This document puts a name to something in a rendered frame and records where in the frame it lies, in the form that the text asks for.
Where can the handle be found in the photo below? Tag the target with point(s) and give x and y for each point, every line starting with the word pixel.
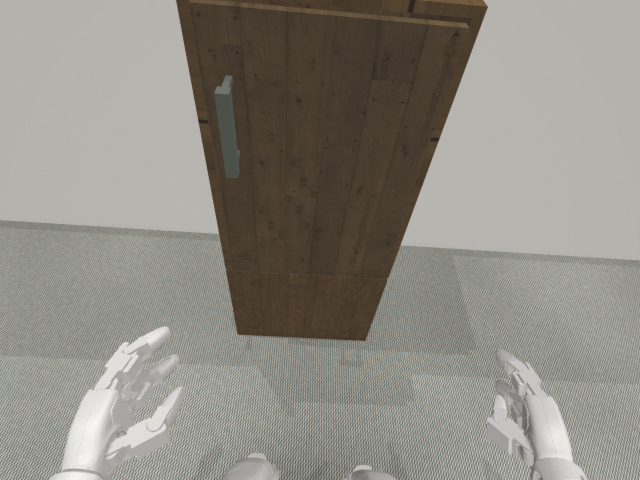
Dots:
pixel 225 114

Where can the right robot shin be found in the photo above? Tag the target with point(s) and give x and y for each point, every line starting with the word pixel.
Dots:
pixel 362 467

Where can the right robot forearm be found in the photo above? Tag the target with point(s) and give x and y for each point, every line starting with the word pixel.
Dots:
pixel 556 469

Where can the cupboard door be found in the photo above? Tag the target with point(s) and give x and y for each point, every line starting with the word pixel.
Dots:
pixel 334 112

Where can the robot left hand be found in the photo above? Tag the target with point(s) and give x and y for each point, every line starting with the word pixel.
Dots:
pixel 107 409

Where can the left robot thigh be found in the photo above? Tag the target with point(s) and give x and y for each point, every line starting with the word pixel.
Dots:
pixel 251 469

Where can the robot right hand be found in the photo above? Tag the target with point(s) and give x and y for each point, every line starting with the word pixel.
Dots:
pixel 535 415

